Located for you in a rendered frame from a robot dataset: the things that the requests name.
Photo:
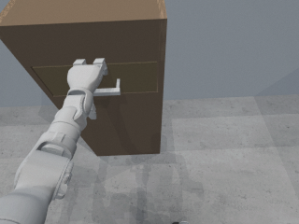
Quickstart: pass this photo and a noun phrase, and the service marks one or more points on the cabinet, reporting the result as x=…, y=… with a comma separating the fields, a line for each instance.
x=59, y=32

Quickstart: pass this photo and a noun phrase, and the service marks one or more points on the handle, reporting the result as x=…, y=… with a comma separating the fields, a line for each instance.
x=109, y=91

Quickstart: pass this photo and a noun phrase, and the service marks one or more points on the robot left upper arm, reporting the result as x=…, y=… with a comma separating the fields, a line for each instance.
x=44, y=178

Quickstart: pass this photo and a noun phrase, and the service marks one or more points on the left robot forearm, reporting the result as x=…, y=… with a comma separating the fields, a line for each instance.
x=62, y=135

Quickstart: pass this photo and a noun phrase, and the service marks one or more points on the drawer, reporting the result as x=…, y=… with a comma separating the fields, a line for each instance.
x=133, y=76

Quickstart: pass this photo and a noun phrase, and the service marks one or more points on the left robot hand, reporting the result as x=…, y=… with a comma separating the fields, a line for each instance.
x=87, y=76

